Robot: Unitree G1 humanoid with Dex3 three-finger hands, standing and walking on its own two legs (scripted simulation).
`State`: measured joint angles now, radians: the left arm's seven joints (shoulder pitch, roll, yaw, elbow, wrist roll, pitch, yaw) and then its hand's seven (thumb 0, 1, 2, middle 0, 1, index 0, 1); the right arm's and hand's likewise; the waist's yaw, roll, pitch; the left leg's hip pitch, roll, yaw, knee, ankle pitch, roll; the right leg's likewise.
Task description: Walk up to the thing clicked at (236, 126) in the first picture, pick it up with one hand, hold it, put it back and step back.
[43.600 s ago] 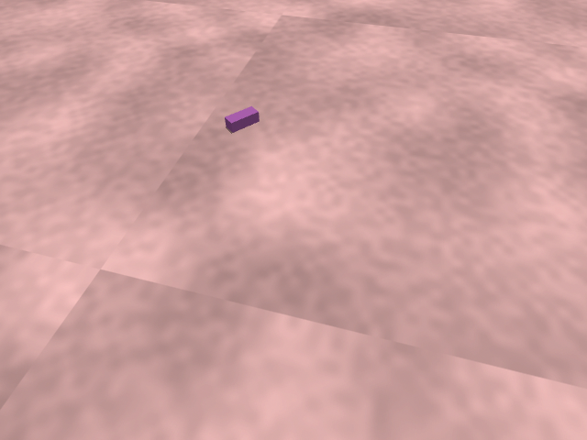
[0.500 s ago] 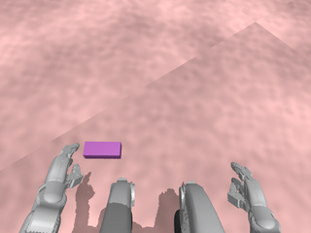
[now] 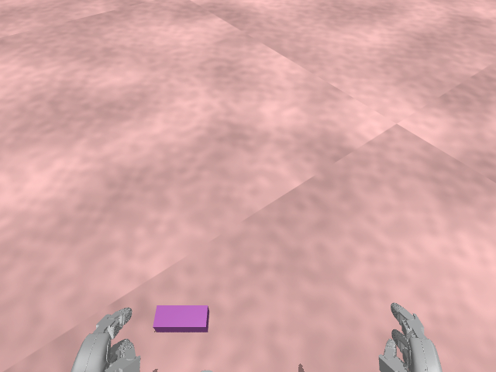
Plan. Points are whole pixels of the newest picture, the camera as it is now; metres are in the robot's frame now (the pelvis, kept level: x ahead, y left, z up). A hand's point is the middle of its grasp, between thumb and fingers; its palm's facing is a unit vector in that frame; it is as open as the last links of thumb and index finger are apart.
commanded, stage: home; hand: left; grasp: from above
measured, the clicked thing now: (182, 318) +0.42 +0.24 -0.68
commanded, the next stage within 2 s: stand in 1.96 s
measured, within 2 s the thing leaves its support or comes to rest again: neither
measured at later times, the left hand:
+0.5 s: hand (140, 371) +0.16 +0.17 -0.04, palm faces +0.07 -0.98 -0.20, open 7.4 cm
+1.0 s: hand out of the picture +0.15 +0.17 -0.04, palm faces +0.06 -0.98 -0.20, open 7.4 cm
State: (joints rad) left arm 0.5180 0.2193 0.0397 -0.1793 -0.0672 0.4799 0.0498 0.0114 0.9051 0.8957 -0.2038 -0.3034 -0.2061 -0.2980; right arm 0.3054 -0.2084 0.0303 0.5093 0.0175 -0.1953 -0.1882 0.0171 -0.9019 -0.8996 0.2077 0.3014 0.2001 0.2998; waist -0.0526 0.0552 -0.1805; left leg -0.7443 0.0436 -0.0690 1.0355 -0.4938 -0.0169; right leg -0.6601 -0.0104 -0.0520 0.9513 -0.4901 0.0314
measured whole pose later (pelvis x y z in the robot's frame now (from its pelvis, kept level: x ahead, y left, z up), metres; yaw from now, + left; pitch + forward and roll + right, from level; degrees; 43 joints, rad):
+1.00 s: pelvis -0.01 -0.01 +0.00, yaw +0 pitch +9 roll -3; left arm 0.50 0.22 0.03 -0.14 -0.05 0.47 0.02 0.01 0.91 0.90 -0.20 -0.30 -0.20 -0.30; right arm 0.28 -0.21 0.03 0.54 0.00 -0.24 -0.19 0.02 -0.90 -0.90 0.21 0.30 0.20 0.30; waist -0.03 0.04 -0.15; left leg -0.71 0.04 -0.07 1.02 -0.48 -0.03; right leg -0.63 -0.01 -0.05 0.95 -0.49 0.02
